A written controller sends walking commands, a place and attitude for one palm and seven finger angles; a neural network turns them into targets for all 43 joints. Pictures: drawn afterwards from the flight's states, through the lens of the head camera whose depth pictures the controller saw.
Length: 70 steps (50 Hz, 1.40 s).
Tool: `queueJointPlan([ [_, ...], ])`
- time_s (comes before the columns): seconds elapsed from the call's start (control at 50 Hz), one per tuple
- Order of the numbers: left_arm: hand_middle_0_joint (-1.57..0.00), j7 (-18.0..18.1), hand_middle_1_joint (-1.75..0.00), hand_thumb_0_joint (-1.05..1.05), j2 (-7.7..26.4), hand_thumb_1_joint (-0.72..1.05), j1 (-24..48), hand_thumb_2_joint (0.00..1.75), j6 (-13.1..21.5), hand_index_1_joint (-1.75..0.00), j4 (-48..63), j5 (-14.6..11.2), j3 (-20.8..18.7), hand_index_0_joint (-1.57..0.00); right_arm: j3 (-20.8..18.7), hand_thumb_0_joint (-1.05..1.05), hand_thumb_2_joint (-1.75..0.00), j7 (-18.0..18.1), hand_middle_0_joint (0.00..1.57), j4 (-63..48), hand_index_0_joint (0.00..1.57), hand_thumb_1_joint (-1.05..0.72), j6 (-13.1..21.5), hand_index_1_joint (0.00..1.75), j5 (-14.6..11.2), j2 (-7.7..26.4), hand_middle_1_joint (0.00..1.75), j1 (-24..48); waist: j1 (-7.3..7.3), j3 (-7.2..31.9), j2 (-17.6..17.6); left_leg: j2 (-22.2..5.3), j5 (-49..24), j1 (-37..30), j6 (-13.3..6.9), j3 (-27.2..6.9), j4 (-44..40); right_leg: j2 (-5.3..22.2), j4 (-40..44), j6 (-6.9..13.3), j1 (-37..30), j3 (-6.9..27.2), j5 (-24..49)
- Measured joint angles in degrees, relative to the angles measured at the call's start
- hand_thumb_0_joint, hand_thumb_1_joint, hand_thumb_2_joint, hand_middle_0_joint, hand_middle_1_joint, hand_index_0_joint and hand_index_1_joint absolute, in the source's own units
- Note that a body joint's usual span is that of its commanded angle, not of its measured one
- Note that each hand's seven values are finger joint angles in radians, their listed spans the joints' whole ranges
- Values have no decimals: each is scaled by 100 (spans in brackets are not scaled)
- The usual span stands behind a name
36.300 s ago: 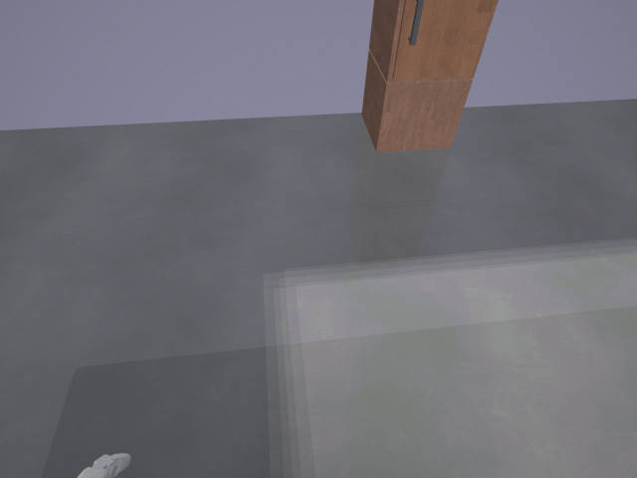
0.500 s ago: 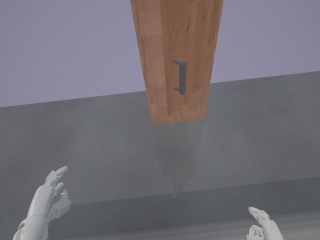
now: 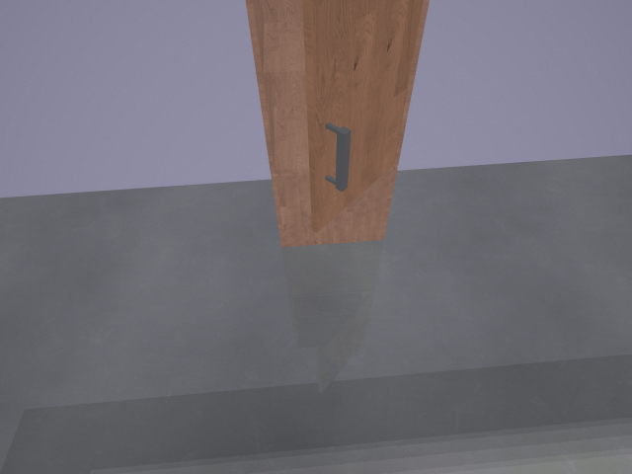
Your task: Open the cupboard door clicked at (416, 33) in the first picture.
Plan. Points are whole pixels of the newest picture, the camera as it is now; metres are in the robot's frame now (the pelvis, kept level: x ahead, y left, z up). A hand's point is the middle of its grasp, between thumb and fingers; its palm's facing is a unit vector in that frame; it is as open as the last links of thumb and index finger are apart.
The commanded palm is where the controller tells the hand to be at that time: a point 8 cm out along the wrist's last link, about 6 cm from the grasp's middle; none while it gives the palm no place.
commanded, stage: let the arm hang, fingers relaxed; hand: left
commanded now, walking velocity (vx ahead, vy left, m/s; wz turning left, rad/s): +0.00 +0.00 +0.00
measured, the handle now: (336, 157) +0.78 +0.00 -0.10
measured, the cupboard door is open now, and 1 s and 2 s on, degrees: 44 44 44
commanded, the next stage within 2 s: look to check the result in 0.46 s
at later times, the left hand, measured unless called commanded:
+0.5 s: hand out of the picture +0.11 +0.21 -0.16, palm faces -0.05 -0.95 -0.30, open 7.3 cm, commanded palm none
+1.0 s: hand out of the picture +0.10 +0.22 -0.16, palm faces -0.04 -0.95 -0.32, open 7.3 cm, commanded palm none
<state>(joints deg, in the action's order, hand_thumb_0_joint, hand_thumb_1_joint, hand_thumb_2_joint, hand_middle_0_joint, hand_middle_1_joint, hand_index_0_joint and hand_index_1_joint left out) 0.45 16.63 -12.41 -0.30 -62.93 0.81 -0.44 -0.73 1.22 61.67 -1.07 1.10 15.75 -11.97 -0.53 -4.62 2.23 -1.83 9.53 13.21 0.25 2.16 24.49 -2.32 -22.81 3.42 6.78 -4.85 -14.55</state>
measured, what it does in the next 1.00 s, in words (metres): stands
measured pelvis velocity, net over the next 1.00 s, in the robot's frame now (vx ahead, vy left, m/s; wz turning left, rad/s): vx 0.05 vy -0.01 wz -0.03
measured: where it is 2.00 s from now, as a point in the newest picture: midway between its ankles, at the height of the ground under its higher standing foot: outside the picture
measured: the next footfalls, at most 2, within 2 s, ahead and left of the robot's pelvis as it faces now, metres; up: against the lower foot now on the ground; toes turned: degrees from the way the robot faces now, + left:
none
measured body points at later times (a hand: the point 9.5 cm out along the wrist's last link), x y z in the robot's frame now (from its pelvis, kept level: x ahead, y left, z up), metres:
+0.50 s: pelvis +0.03 -0.01 +0.00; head +0.05 -0.02 +0.45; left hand +0.11 +0.26 -0.13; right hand +0.07 -0.29 -0.15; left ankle +0.04 +0.12 -0.74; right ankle -0.02 -0.08 -0.74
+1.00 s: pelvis +0.05 -0.01 +0.00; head +0.07 -0.02 +0.45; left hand +0.11 +0.27 -0.13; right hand +0.09 -0.27 -0.15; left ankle +0.04 +0.12 -0.74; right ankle -0.02 -0.08 -0.74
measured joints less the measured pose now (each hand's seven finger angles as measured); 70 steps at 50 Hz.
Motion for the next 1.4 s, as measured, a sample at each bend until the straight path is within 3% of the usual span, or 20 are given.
queueJointPlan([
  [0.16,-20,38,-30,0,50,91,325,90,100,-30,-46,-7,-9,-20,47,1,-90,-30,20,121,20,-90,61,30,3,-35,30,169,-20,142,132,30,-66,-211,13,61,-275,24,159,-6,-139,61,23],
  [0.36,-20,44,-30,0,-125,91,552,90,158,-30,7,-3,36,-20,45,1,-90,-15,20,188,20,-90,101,30,10,32,30,295,-59,162,4,29,-72,-369,52,108,-483,16,314,8,-255,113,14],
  [0.58,-20,64,-30,0,-212,91,440,90,152,-30,-83,-10,19,-20,26,1,-90,48,20,223,20,-90,103,30,0,61,30,272,-62,115,-150,-24,47,-451,99,137,-498,-40,484,30,-394,156,-8],
  [1.18,-20,86,-30,0,-203,91,337,90,134,-30,-105,-23,11,-20,52,1,-90,63,20,224,20,-90,98,30,-8,-93,30,294,-26,98,-124,26,176,-577,53,204,-517,13,564,-27,-530,224,-78],
  [1.4,-20,45,-30,0,-370,91,121,90,-209,-30,295,34,-153,-20,-105,1,-90,178,20,-182,20,-90,-68,30,19,-302,30,186,31,-53,-185,-208,637,-143,59,658,335,-129,-468,-17,179,674,-438],
])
